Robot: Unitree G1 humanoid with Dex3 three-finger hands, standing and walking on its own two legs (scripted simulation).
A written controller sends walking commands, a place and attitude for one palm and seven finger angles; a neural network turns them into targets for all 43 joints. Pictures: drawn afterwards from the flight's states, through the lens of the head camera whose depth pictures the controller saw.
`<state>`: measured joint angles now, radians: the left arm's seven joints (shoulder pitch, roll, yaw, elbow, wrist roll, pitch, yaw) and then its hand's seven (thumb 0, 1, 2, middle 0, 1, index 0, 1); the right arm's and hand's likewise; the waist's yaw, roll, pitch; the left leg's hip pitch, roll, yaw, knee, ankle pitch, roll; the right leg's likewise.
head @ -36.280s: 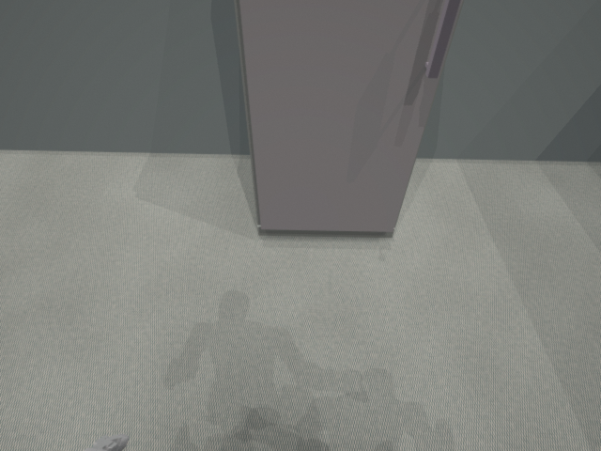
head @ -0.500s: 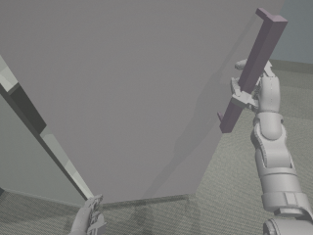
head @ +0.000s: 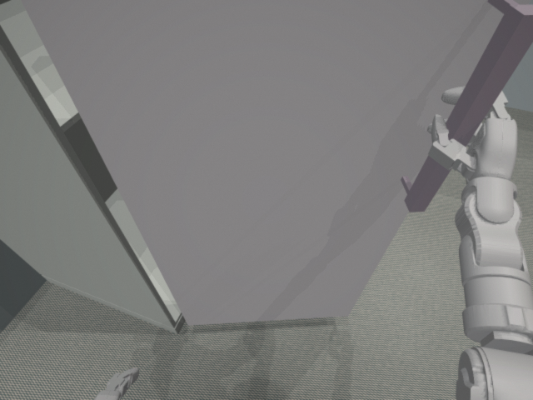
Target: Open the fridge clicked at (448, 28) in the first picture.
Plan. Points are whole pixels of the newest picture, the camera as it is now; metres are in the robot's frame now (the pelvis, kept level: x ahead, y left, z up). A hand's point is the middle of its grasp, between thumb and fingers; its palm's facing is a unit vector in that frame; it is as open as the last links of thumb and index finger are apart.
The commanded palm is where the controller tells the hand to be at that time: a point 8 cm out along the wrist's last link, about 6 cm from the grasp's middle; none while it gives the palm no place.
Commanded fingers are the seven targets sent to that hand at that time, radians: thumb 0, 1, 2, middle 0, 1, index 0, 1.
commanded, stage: stop walking and hold the door back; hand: right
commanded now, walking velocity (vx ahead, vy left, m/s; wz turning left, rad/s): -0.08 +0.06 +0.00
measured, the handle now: (448, 123) +0.47 -0.20 +0.19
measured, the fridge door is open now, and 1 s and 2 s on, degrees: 66 72 69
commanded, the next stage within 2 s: loosen the grip on the handle in 1.08 s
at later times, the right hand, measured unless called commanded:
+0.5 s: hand (452, 171) +0.37 -0.19 +0.19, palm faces +0.18 +0.98 -0.11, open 6.1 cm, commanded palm +0.36 -0.24 +0.17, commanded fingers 0.00 -0.90 -0.90 0.45 1.40 0.45 1.40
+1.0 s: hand (451, 168) +0.38 -0.19 +0.19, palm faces +0.19 +0.97 -0.16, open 6.1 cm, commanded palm +0.36 -0.24 +0.17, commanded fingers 0.00 -0.90 -0.90 0.45 1.40 0.45 1.40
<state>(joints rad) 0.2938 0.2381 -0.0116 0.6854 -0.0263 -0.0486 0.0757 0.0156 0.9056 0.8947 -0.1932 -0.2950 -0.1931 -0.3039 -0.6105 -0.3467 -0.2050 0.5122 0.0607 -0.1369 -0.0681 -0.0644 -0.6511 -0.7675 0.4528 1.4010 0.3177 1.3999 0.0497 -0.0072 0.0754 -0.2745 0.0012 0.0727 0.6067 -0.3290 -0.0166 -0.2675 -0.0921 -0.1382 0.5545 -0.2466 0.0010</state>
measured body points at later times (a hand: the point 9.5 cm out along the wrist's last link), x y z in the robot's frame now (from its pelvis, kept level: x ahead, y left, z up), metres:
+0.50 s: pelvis -0.01 -0.02 +0.00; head +0.00 -0.02 +0.45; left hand +0.17 +0.22 -0.07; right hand +0.36 -0.24 +0.20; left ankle +0.02 +0.10 -0.73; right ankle +0.01 -0.12 -0.73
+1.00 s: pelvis -0.04 -0.02 +0.00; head -0.03 -0.01 +0.45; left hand +0.07 +0.24 -0.11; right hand +0.36 -0.24 +0.20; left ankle +0.02 +0.10 -0.73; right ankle +0.01 -0.12 -0.73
